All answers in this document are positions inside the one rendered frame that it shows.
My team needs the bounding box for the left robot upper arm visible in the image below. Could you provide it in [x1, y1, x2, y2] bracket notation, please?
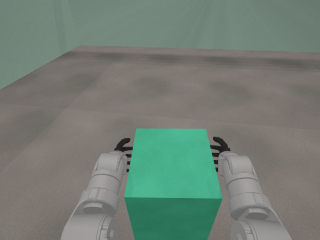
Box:
[61, 213, 118, 240]

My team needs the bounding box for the right robot hand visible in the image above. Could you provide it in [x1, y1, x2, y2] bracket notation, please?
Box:
[210, 136, 231, 172]

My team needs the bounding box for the left robot forearm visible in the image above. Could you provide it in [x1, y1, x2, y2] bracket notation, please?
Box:
[60, 150, 128, 240]

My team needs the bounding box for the left robot hand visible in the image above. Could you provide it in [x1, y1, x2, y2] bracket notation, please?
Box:
[114, 138, 133, 172]

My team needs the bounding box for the right robot upper arm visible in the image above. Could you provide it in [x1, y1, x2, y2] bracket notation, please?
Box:
[230, 217, 291, 240]

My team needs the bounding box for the carton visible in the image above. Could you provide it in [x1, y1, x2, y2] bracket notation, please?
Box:
[124, 128, 223, 240]

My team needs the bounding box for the right robot forearm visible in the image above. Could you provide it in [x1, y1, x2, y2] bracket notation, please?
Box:
[218, 151, 292, 240]

